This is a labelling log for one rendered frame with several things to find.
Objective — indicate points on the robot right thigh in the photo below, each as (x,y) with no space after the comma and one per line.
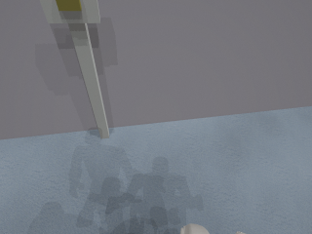
(193,228)

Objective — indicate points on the button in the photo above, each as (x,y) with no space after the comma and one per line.
(69,5)

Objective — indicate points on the panel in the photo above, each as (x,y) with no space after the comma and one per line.
(77,22)

